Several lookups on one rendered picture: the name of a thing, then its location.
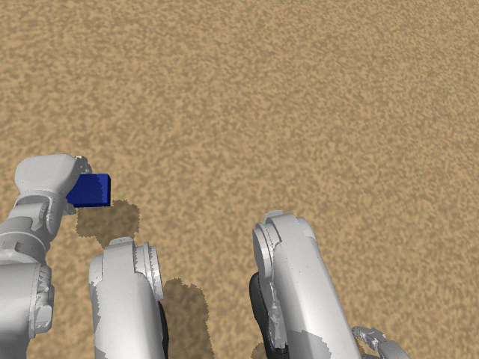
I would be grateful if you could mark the right robot foot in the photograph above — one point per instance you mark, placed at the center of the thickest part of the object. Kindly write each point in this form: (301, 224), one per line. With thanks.
(261, 315)

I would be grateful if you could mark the small box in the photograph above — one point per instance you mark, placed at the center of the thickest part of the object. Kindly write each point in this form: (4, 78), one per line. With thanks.
(91, 190)

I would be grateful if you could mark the left robot arm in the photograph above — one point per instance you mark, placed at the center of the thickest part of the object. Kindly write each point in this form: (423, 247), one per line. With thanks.
(26, 292)

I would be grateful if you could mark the right robot hand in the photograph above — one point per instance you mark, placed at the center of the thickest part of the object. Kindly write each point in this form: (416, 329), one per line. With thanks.
(376, 340)

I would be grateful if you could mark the left robot hand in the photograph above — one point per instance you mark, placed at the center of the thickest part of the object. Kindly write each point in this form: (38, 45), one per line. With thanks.
(56, 173)

